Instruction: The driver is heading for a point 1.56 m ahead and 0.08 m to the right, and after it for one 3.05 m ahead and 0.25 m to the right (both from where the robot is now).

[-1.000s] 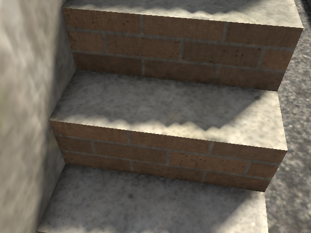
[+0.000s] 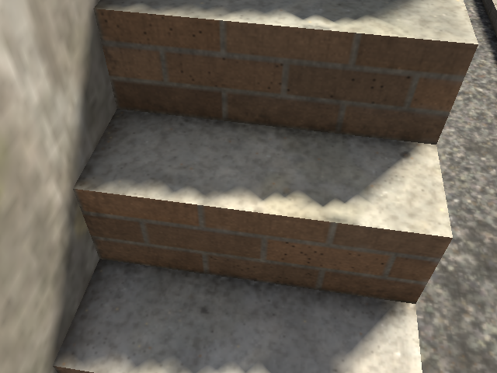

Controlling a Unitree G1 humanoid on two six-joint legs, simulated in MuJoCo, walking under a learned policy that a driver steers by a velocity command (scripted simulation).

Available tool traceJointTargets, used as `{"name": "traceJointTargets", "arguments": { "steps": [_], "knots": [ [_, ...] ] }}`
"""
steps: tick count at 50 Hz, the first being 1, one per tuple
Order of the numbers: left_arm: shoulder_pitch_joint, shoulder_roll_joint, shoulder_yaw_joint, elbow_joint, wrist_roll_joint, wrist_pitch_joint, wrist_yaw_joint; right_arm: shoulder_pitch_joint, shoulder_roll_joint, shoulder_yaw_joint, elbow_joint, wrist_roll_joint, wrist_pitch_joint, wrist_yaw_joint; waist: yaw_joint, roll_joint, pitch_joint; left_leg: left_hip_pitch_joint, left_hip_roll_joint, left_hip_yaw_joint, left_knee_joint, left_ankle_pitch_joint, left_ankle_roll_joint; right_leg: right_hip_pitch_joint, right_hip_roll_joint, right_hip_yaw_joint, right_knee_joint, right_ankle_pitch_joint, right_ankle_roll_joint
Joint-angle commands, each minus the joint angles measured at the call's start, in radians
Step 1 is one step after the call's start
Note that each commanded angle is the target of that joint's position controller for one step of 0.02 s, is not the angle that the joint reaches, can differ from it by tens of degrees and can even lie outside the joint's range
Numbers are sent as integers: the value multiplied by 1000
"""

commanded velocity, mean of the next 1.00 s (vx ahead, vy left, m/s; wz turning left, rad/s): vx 0.50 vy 0.00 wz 0.00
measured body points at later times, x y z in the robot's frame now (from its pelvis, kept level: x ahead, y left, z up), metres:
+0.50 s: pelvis +0.00 +0.00 +0.00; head +0.00 +0.01 +0.45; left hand +0.13 +0.25 -0.12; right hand +0.11 -0.27 -0.12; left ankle -0.06 +0.15 -0.74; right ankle -0.06 -0.13 -0.74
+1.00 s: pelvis -0.01 +0.00 +0.00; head +0.00 +0.01 +0.45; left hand +0.12 +0.25 -0.12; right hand +0.10 -0.27 -0.12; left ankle -0.06 +0.15 -0.74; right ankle -0.06 -0.13 -0.74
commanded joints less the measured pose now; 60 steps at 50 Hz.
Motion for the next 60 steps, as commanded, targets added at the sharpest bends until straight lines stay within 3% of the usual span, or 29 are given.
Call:
{"name": "traceJointTargets", "arguments": {
  "steps": [1,29,51,53,54,60],
  "knots": [
    [-43,111,26,-52,-2,-12,2,-11,-138,-29,-47,0,-10,-5,2,10,-39,1,59,-46,-24,380,132,23,-62,43,-18,426,-85],
    [-38,114,27,-22,-3,-9,5,0,-135,-26,-34,0,-8,-9,2,10,-30,-5,55,-49,-24,359,130,23,-61,43,-29,409,-88],
    [-39,109,21,-47,-5,-6,8,-20,-133,-23,-27,-3,-16,-7,5,7,-23,5,60,-52,-29,376,122,14,-59,49,-41,398,-75],
    [-41,109,21,-49,-5,-5,9,-17,-133,-23,-25,-4,-18,-7,3,10,-30,8,61,-52,-29,389,120,20,-59,48,-40,405,-72],
    [-33,100,19,-42,-6,-8,8,-22,-128,-23,-35,-1,-16,-7,6,25,-70,18,60,-52,-27,358,113,41,-69,38,-43,384,-73],
    [-50,100,14,-57,-3,-6,6,-36,-126,-14,-40,-6,-21,-7,3,12,-33,12,63,-51,-30,371,100,18,-64,48,-53,389,-60]
  ]
}}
